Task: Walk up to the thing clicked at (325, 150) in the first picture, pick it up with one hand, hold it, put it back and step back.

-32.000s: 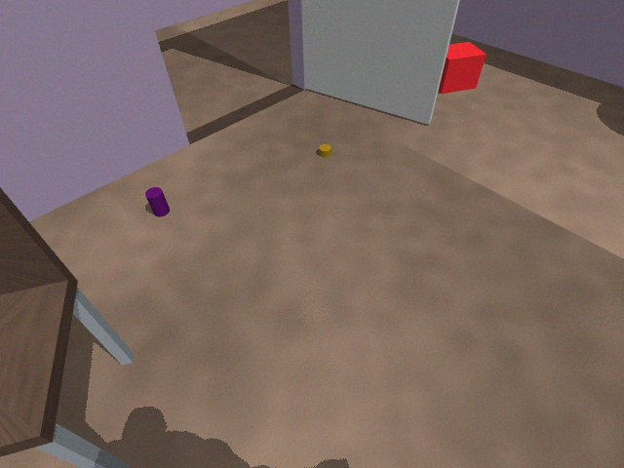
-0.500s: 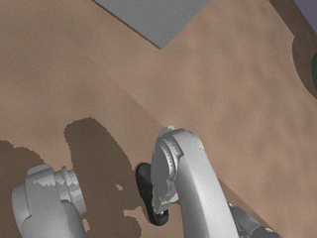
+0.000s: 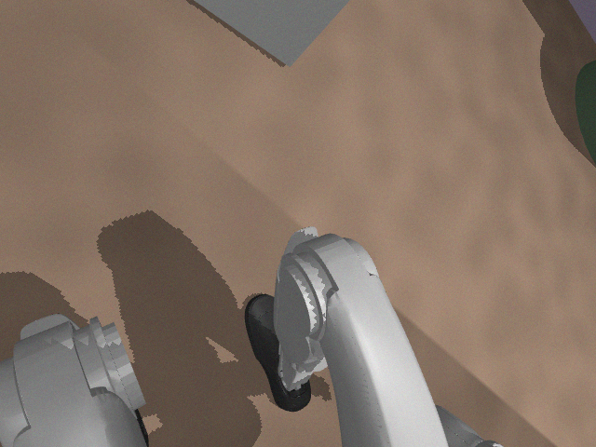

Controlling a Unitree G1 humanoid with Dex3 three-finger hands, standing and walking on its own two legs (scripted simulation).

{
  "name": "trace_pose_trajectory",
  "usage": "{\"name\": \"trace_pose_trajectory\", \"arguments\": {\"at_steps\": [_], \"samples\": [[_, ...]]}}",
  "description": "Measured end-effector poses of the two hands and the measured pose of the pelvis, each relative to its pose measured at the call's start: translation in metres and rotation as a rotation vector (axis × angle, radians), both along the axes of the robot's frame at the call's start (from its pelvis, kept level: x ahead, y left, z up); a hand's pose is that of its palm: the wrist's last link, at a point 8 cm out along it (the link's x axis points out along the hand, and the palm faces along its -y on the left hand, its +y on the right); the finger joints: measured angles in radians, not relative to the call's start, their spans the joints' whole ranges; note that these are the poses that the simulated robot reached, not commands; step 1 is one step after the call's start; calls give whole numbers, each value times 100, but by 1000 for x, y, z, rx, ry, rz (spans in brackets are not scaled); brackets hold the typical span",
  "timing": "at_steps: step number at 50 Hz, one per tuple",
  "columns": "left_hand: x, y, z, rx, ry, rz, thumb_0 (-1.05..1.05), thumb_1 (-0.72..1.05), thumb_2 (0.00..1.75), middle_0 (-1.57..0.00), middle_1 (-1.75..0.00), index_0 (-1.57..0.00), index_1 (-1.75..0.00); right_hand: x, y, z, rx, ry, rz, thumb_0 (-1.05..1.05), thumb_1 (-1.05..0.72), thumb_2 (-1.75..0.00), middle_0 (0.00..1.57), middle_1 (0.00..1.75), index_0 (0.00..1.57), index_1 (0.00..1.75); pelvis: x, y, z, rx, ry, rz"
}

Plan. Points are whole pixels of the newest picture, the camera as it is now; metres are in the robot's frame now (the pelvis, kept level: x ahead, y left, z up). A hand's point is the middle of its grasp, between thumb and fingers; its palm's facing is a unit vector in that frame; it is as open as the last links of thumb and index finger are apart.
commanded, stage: rest palm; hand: left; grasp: from above
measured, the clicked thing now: out of the picture +0.44 +0.35 -0.28
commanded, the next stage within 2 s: close in 0.60 s
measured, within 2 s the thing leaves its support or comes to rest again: neither
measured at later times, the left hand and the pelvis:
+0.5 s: hand out of the picture +0.42 +0.33 -0.27, palm faces -0.45 -0.16 -0.88, open 14.1 cm; pelvis +0.00 +0.00 +0.00, yaw -1 degrees
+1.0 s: hand out of the picture +0.42 +0.33 -0.27, palm faces -0.45 -0.15 -0.88, open 13.6 cm; pelvis -0.01 +0.00 +0.00, yaw -1 degrees
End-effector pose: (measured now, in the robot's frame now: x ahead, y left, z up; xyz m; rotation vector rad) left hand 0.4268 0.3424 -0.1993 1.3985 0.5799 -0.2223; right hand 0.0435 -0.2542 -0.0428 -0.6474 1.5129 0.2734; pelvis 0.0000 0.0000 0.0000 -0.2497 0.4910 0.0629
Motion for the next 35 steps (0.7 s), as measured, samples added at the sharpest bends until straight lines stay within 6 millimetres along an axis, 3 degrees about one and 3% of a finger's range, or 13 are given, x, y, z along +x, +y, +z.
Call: {"name": "trace_pose_trajectory", "arguments": {"at_steps": [16,35], "samples": [[-2,-13,-6,40,-52,-17,0,-50,97,-7,-103,-8,-102,25,-6,13,-15,-85,112,0,-91,-90,20,30,20,30,-6,5,-1,-19,-28,-7],[-1,-6,-10,26,-23,14,0,-49,96,-6,-108,-8,-105,16,8,4,56,-54,98,0,-91,-90,20,30,20,30,-4,3,-1,-22,-32,-5]]}}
